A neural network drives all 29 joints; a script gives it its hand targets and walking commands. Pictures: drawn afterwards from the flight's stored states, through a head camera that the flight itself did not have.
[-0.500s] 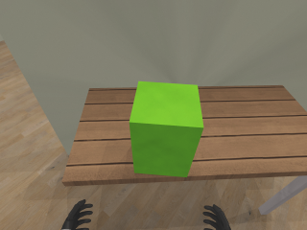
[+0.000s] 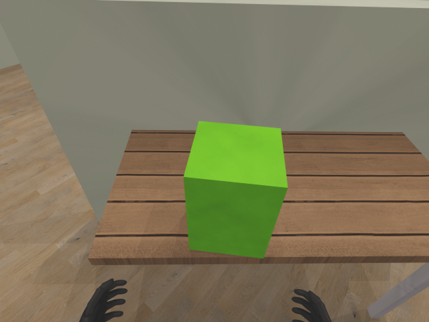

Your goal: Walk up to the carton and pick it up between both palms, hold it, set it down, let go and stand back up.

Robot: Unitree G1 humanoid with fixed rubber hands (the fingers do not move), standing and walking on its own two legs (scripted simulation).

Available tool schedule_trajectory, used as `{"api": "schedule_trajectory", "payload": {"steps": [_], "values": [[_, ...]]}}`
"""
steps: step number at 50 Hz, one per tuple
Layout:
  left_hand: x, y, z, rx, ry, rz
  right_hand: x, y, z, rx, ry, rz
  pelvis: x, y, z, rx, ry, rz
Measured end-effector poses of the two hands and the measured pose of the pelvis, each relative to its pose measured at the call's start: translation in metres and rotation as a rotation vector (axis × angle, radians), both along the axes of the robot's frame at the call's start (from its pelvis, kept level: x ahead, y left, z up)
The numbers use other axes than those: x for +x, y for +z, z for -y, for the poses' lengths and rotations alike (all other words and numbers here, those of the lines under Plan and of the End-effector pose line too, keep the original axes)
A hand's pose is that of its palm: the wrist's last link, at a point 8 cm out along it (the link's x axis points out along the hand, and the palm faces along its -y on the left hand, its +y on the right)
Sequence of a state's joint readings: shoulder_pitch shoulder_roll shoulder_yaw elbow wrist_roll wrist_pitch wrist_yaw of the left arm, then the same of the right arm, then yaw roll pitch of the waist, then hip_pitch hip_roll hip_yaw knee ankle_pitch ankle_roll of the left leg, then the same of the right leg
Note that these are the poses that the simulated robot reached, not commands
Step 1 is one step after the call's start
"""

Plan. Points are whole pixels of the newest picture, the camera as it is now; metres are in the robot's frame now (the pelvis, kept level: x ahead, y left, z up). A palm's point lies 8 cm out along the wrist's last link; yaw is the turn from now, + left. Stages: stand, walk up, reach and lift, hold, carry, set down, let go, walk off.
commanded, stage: reach and lift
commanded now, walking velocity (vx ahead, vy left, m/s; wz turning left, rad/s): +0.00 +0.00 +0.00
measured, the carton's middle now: (232, 192) +0.43 -0.01 +0.00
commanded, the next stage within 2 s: none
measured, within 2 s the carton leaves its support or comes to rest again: neither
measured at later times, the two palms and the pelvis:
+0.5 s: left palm (100, 292) +0.20 +0.24 -0.04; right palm (326, 303) +0.20 -0.18 -0.03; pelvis +0.04 +0.03 +0.00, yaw -2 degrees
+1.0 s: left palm (113, 234) +0.29 +0.22 +0.03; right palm (319, 252) +0.27 -0.17 +0.02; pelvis +0.05 +0.03 +0.01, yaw -2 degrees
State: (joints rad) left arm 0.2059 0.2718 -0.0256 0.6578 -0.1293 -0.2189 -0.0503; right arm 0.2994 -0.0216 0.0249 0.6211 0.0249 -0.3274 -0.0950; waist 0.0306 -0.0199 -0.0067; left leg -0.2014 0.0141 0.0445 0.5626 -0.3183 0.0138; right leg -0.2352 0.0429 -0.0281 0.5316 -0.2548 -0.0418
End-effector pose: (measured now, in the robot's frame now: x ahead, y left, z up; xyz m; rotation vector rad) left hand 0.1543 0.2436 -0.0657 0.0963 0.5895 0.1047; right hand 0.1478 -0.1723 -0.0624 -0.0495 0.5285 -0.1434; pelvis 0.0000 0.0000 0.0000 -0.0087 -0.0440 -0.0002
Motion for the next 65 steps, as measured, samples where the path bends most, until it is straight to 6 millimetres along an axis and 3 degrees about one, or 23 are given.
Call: {"api": "schedule_trajectory", "payload": {"steps": [10,14,23,34,44,51,58,65], "values": [[0.025,0.011,-0.001,-0.027,-0.007,0.122,0.037,0.019,-0.012,0.019,-0.013,0.115,0.017,0.002,-0.01,-0.018,-0.004,-0.017],[0.035,0.017,-0.001,-0.036,-0.022,0.16,0.047,0.022,-0.006,0.024,-0.053,0.138,0.024,0.002,-0.016,-0.021,-0.012,-0.026],[0.047,0.026,0.005,-0.054,-0.05,0.257,0.053,0.032,0.007,0.009,-0.068,0.219,0.036,0.003,-0.025,-0.027,-0.026,-0.037],[0.072,0.039,0.015,-0.07,-0.068,0.319,0.068,0.044,0.009,0.018,-0.059,0.264,0.044,0.005,-0.028,-0.027,-0.033,-0.032],[0.11,0.066,0.021,-0.077,-0.074,0.351,0.102,0.069,0.004,0.026,-0.055,0.309,0.053,0.011,-0.026,-0.03,-0.036,-0.042],[0.135,0.1,0.021,-0.057,-0.082,0.366,0.129,0.089,-0.003,0.062,-0.059,0.332,0.052,0.014,-0.026,-0.033,-0.035,-0.013],[0.145,0.126,0.022,-0.074,-0.084,0.331,0.142,0.12,-0.008,0.079,-0.073,0.348,0.044,0.017,-0.025,-0.03,-0.019,0.031],[0.15,0.144,0.027,-0.076,-0.084,0.321,0.147,0.133,-0.001,0.073,-0.08,0.328,0.031,0.017,-0.026,-0.026,-0.012,0.044]]}}
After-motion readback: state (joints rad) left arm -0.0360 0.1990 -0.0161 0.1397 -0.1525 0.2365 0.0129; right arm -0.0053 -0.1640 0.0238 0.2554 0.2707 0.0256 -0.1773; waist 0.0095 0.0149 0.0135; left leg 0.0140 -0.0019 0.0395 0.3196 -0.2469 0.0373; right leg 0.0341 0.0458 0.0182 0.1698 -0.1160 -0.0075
